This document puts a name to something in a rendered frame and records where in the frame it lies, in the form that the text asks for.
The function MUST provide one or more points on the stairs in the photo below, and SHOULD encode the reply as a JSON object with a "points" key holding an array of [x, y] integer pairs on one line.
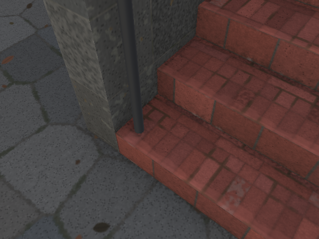
{"points": [[234, 128]]}

